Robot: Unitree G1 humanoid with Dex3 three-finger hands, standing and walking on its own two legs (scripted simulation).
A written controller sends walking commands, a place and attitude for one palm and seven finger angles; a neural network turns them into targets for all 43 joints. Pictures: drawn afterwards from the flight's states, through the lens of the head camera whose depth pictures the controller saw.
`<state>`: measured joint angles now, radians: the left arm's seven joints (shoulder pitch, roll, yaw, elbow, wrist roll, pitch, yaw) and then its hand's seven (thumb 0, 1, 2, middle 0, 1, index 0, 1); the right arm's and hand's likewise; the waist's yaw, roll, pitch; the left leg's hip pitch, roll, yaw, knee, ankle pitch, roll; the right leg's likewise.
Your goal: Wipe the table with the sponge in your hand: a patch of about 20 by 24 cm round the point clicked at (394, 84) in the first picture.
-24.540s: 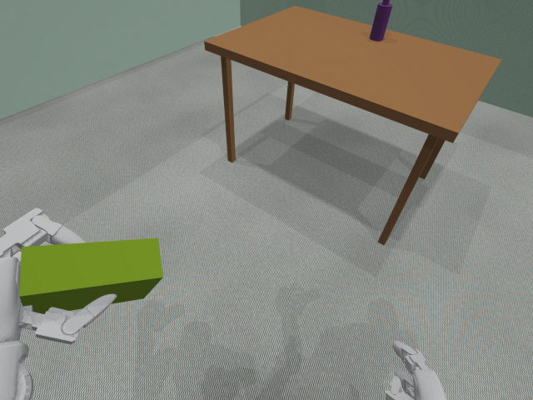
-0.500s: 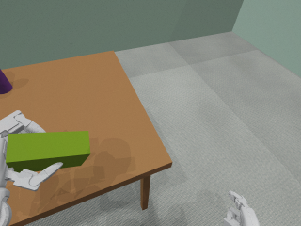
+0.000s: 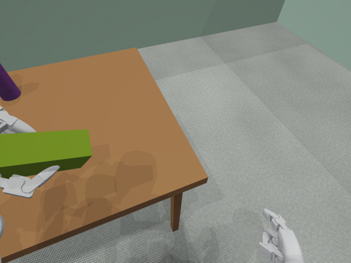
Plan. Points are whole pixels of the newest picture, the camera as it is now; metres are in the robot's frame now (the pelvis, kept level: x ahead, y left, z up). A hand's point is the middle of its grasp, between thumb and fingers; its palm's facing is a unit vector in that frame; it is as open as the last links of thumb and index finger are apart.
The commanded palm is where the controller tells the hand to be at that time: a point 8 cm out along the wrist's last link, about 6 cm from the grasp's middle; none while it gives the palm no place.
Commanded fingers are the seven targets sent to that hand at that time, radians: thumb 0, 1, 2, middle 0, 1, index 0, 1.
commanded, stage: come to a stop and stand still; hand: left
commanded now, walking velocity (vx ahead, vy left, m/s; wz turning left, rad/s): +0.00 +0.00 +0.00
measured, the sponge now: (58, 153) +0.26 +0.23 +0.16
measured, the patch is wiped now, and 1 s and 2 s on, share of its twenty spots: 0.00 0.00 0.00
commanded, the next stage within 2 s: look again from close up in 0.66 s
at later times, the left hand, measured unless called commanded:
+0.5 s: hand out of the picture +0.21 +0.33 +0.16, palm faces +0.40 -0.84 -0.36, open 9.2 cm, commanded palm +0.14 +0.36 +0.18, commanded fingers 0.00 0.10 1.30 -1.20 -1.60 -1.20 -1.60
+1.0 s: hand out of the picture +0.21 +0.31 +0.16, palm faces +0.39 -0.83 -0.40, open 9.2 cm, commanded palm +0.15 +0.34 +0.18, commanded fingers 0.00 0.10 1.30 -1.20 -1.60 -1.20 -1.60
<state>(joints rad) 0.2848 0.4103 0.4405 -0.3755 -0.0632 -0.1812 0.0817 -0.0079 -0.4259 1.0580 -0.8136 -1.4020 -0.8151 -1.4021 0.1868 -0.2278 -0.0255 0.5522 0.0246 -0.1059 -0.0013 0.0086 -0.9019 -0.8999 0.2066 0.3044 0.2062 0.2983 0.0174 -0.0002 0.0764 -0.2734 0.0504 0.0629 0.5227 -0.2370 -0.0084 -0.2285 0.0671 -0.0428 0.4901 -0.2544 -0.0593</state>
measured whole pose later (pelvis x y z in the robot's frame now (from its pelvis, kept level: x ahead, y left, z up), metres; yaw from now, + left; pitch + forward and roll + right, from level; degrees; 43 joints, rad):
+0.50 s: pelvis -0.01 +0.07 +0.00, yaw +1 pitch -1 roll -2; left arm 0.37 0.36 0.35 -0.46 0.00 -0.23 0.09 -0.01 -0.43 1.06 -0.82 -1.40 -0.82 -1.40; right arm 0.21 -0.15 0.05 0.57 -0.01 -0.16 -0.02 0.01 -0.90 -0.90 0.21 0.30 0.21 0.30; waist 0.04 -0.05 0.06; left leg -0.25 -0.05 0.08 0.44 -0.19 0.09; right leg -0.20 -0.02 -0.02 0.41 -0.20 0.02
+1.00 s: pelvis +0.00 +0.06 +0.01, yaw +2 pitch -1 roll -2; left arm 0.43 0.37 0.35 -0.44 -0.03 -0.21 0.09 -0.01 -0.43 1.06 -0.82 -1.40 -0.82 -1.40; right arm 0.22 -0.20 0.01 0.57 0.00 -0.12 -0.04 0.01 -0.90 -0.90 0.21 0.30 0.21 0.30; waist 0.02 -0.01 0.05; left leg -0.24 -0.02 0.06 0.44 -0.19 0.07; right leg -0.17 0.00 -0.04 0.37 -0.19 0.01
